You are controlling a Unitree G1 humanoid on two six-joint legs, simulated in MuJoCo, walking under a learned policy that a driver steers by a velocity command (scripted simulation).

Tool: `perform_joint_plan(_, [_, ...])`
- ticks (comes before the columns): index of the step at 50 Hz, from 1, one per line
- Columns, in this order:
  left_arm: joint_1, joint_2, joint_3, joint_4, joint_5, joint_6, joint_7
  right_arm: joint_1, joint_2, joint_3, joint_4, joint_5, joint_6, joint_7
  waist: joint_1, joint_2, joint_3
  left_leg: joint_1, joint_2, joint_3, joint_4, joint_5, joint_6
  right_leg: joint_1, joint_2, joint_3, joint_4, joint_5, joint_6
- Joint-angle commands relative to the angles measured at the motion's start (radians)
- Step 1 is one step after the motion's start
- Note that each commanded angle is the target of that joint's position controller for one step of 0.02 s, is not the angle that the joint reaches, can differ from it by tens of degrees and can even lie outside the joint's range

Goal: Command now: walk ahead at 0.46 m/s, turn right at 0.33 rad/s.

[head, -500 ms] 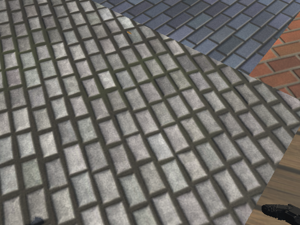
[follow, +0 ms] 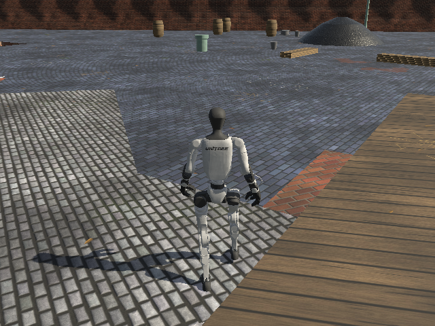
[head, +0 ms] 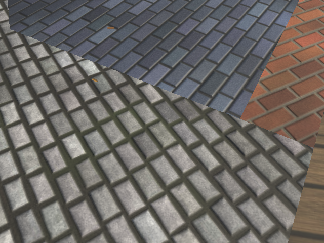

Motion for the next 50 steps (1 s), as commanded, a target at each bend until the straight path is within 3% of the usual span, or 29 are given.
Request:
perform_joint_plan(1, [-0.134,0.072,0.016,-0.123,0.01,-0.021,-0.022,0.022,-0.166,-0.046,-0.02,0.008,0.015,-0.015,-0.011,0.09,0.06,0.037,0.325,-0.04,0.067,0.723,0.1,-0.037,0.033,-0.036,-0.049,-0.121,-0.042])
perform_joint_plan(3, [0.007,0.12,0.041,-0.1,0.026,-0.024,-0.021,0.007,-0.185,-0.047,-0.022,0.007,0.033,-0.031,0.069,0.135,-0.052,0.045,0.298,-0.031,0.285,1.099,0.064,0.168,0.118,-0.094,-0.058,-0.182,-0.076])
perform_joint_plan(4, [0.136,0.164,0.062,-0.072,0.027,-0.028,-0.011,-0.008,-0.184,-0.042,-0.025,0.009,0.037,-0.037,0.146,0.115,-0.127,-0.035,0.255,0.004,0.48,1.081,0.023,0.379,0.131,-0.081,-0.135,-0.027,-0.106])
perform_joint_plan(5, [0.254,0.26,0.082,-0.057,0.041,-0.023,0.006,0.04,-0.136,-0.021,-0.053,-0.021,0.022,-0.039,0.162,-0.03,-0.282,-0.301,0.191,0.019,0.799,0.661,-0.03,0.751,-0.074,0.155,-0.043,0.401,-0.195])
perform_joint_plan(6, [0.244,0.261,0.072,-0.056,0.033,-0.019,0.013,0.194,-0.033,0.018,-0.028,-0.02,0.004,-0.011,0.088,-0.232,-0.475,-0.648,-0.008,-0.063,1.198,-0.333,-0.105,1.092,-0.364,0.615,-0.076,0.631,-0.44])
perform_joint_plan(7, [0.277,0.185,0.056,-0.065,0.027,-0.004,0.015,0.133,-0.168,-0.013,0.004,0.011,-0.008,0.004,0.175,-0.035,-0.555,-0.656,0.041,-0.246,1.254,-0.339,-0.09,1.07,-0.322,0.563,-0.096,0.573,-0.404])
perform_joint_plan(8, [0.196,0.167,0.047,-0.075,0.025,0.003,0.02,0.0,-0.168,-0.014,-0.049,0.044,-0.008,0.006,0.168,-0.031,-0.397,-0.725,0.097,-0.229,1.213,-0.3,-0.08,0.957,-0.281,0.411,-0.117,0.515,-0.348])
perform_joint_plan(9, [0.124,0.141,0.039,-0.073,0.018,0.004,0.022,-0.062,-0.147,-0.007,-0.064,0.033,-0.004,-0.003,0.135,0.048,-0.236,-0.75,0.135,-0.184,1.103,-0.25,-0.081,0.776,-0.229,0.317,-0.166,0.461,-0.302])
perform_joint_plan(10, [0.08,0.107,0.027,-0.075,0.019,0.003,0.027,-0.084,-0.148,-0.013,-0.061,0.012,0.01,-0.015,0.105,0.062,-0.166,-0.706,0.163,-0.175,1.02,-0.208,-0.084,0.636,-0.199,0.267,-0.206,0.409,-0.275])
perform_joint_plan(11, [0.057,0.107,0.025,-0.073,0.03,0.004,0.027,-0.048,-0.134,-0.013,-0.054,0.01,0.027,-0.02,0.063,0.029,-0.131,-0.607,0.172,-0.172,0.973,-0.177,-0.091,0.511,-0.173,0.226,-0.243,0.408,-0.269])
perform_joint_plan(13, [-0.004,0.115,0.03,-0.067,0.042,0.001,0.022,0.035,-0.089,-0.004,-0.025,0.006,0.054,-0.033,0.012,-0.017,-0.122,-0.484,0.167,-0.147,0.842,-0.131,-0.118,0.365,-0.141,0.149,-0.292,0.417,-0.274])
perform_joint_plan(16, [-0.04,0.12,0.033,-0.048,0.042,0.003,0.028,0.031,-0.069,0.002,-0.011,-0.003,0.066,-0.045,0.011,-0.042,-0.161,-0.405,0.163,-0.136,0.648,0.021,-0.13,0.342,-0.113,0.078,-0.299,0.4,-0.249])
perform_joint_plan(20, [-0.03,0.114,0.027,-0.006,0.043,0.025,0.035,-0.052,-0.09,-0.008,-0.014,0.001,0.077,-0.045,0.046,-0.048,-0.136,-0.362,0.158,-0.141,0.505,0.128,-0.119,0.338,-0.108,0.095,-0.32,0.028,-0.217])
perform_joint_plan(23, [-0.041,0.079,0.009,0.017,0.031,0.034,0.034,-0.067,-0.079,-0.011,-0.01,-0.015,0.071,-0.041,0.025,-0.036,-0.089,-0.263,0.137,-0.122,0.292,0.215,-0.086,0.311,-0.068,0.111,-0.274,-0.249,-0.151])
perform_joint_plan(24, [-0.005,0.053,0.0,0.033,0.034,0.032,0.033,-0.076,-0.098,-0.014,-0.018,-0.026,0.066,-0.042,0.033,-0.002,-0.075,-0.221,0.177,-0.171,0.229,0.315,-0.069,0.299,-0.033,0.107,-0.243,-0.326,-0.1])
perform_joint_plan(25, [0.054,0.046,-0.002,0.043,0.05,0.028,0.032,-0.096,-0.156,-0.023,-0.034,-0.024,0.064,-0.048,0.085,0.099,-0.068,-0.199,0.253,-0.243,0.224,0.434,-0.035,0.278,0.035,0.071,-0.177,-0.424,-0.054])
perform_joint_plan(26, [0.117,0.021,-0.005,0.056,0.047,0.031,0.035,-0.136,-0.163,-0.025,-0.02,-0.015,0.067,-0.048,0.14,0.22,-0.079,-0.267,0.263,-0.256,0.221,0.276,0.011,0.326,0.084,0.013,-0.18,-0.449,-0.024])
perform_joint_plan(27, [0.063,0.045,-0.005,0.059,0.049,0.04,0.041,-0.15,-0.102,-0.017,-0.02,-0.011,0.067,-0.039,0.1,0.195,-0.056,-0.35,0.219,-0.239,0.195,0.11,-0.001,0.395,0.079,0.001,-0.175,-0.396,-0.006])
perform_joint_plan(28, [0.025,0.072,0.004,0.059,0.041,0.05,0.047,-0.148,-0.078,-0.01,-0.015,-0.016,0.063,-0.033,0.081,0.155,-0.034,-0.369,0.192,-0.215,0.193,0.086,-0.025,0.399,0.073,0.007,-0.169,-0.366,-0.009])
perform_joint_plan(31, [0.027,0.075,0.006,0.077,0.04,0.067,0.058,-0.126,-0.086,-0.009,0.012,-0.011,0.043,-0.03,0.071,0.133,-0.046,-0.312,0.166,-0.183,0.236,0.235,-0.045,0.405,0.052,0.03,-0.172,-0.281,-0.018])
perform_joint_plan(36, [0.021,0.073,0.01,0.123,0.026,0.062,0.062,-0.118,-0.082,-0.009,0.053,-0.002,0.043,-0.037,0.056,0.081,-0.079,-0.236,0.156,-0.166,0.28,0.407,-0.03,0.431,0.046,0.03,-0.158,-0.156,-0.008])
perform_joint_plan(50, [0.038,0.082,0.014,0.241,0.025,0.076,0.084,-0.171,-0.069,-0.008,0.166,0.001,0.064,-0.035,0.063,0.052,-0.036,-0.229,0.127,-0.142,0.248,0.365,-0.022,0.473,0.042,0.02,-0.184,-0.159,0.008])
